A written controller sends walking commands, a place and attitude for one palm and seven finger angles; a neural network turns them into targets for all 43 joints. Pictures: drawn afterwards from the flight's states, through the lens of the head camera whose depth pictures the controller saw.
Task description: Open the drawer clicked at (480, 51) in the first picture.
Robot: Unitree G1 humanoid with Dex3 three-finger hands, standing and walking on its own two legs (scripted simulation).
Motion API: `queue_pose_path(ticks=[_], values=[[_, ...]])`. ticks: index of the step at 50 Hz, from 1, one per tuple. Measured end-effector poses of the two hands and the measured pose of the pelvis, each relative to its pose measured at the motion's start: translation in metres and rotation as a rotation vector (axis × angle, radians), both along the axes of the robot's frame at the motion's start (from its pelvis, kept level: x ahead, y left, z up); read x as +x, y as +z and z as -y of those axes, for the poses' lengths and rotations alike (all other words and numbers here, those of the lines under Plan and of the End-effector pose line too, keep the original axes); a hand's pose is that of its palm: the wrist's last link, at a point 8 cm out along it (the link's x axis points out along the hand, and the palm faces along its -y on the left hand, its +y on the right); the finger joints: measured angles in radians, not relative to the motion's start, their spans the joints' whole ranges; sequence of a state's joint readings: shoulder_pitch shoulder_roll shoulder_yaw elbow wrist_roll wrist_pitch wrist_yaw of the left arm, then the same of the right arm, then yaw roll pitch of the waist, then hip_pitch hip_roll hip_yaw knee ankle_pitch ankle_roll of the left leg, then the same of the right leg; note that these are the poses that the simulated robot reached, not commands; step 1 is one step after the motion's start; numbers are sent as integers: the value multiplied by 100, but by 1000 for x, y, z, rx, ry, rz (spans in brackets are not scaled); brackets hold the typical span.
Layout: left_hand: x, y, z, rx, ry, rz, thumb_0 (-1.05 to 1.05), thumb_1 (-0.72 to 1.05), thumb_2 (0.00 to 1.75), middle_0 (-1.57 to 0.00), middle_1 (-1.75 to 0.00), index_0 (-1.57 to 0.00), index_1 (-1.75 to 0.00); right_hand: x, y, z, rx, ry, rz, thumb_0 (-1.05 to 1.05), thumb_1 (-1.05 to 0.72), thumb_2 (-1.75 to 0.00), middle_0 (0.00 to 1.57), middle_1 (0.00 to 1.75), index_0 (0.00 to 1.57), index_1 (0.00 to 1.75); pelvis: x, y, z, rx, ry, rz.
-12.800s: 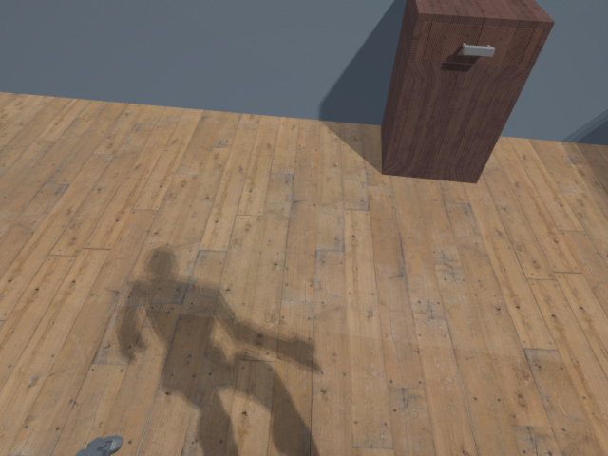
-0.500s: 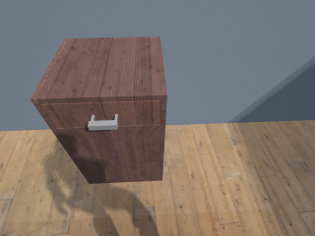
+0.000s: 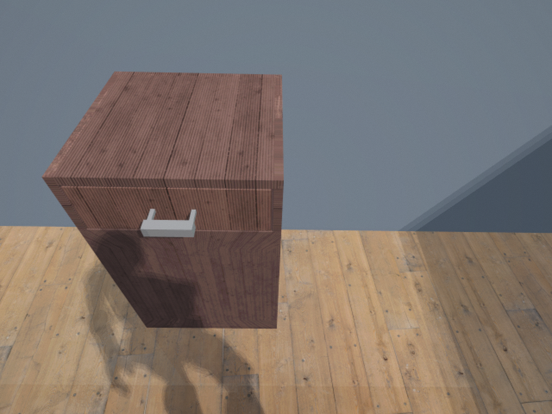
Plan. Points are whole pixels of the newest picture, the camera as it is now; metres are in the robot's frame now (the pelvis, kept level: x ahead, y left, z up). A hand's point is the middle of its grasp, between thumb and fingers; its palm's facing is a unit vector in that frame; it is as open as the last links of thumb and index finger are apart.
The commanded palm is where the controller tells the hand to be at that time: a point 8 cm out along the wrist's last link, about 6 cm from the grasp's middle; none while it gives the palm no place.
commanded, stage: come to a stop and stand still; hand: left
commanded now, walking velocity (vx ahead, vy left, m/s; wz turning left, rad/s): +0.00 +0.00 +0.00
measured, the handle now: (170, 220) +0.51 +0.26 -0.10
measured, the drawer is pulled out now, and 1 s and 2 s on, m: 0.00 0.00 0.00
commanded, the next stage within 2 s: look again from close up in 0.24 s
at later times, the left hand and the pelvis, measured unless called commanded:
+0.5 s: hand out of the picture -0.02 +0.16 -0.17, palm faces +0.01 -0.98 -0.20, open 7.3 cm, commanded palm none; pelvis +0.00 +0.00 -0.01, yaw +0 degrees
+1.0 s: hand out of the picture +0.02 +0.21 -0.16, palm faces -0.10 -0.96 -0.26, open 7.3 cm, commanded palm +0.11 +0.25 -0.06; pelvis +0.00 +0.04 +0.00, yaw -2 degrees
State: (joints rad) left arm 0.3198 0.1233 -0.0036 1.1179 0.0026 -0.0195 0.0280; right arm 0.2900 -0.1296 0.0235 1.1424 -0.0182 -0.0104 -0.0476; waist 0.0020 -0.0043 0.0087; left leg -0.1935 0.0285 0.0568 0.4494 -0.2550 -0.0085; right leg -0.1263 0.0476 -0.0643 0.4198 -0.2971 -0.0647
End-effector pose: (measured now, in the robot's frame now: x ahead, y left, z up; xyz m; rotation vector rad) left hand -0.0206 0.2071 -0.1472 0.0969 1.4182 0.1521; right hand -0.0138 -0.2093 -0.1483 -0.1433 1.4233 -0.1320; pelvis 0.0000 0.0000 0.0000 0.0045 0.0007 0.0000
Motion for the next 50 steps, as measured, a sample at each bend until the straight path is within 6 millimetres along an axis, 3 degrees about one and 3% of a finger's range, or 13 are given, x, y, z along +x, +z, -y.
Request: queue_pose_path(ticks=[9,17,23,28,36,48,50], values=[[-9,7,6,15,1,-34,0,92,90,-20,-29,-20,-30,18,-3,9,4,7,26,2,-93,-90,20,30,20,30,7,2,3,10,0,7],[-4,8,9,33,5,-15,0,91,90,-20,-29,-20,-30,16,-5,13,16,13,14,1,-93,-90,19,30,20,30,9,2,10,15,4,12],[-3,7,5,48,-36,8,0,91,90,-20,-29,-20,-30,17,-6,18,4,-19,49,2,-93,-90,19,30,20,30,-1,-3,5,-16,-10,-5],[7,-2,-9,41,-42,37,0,91,90,-20,-29,-20,-30,15,-6,8,-9,-25,84,1,-93,-90,19,30,20,30,-2,-8,-4,-17,-2,10],[26,-1,-33,49,-59,92,1,92,90,-20,-29,-20,-30,-1,-1,-13,-1,-14,54,1,-93,-90,19,30,20,30,-4,-5,-18,-7,-16,14],[18,0,-46,41,-61,28,0,91,90,-20,-29,-20,-30,-15,0,-35,17,-19,-15,1,-91,-90,20,30,20,30,0,-3,-34,-10,-20,-5],[43,17,-52,103,-176,139,1,92,90,-20,-30,-20,-30,-4,4,-31,-12,-12,68,2,-92,-90,20,30,20,30,-2,-4,-37,-6,-35,-15]])
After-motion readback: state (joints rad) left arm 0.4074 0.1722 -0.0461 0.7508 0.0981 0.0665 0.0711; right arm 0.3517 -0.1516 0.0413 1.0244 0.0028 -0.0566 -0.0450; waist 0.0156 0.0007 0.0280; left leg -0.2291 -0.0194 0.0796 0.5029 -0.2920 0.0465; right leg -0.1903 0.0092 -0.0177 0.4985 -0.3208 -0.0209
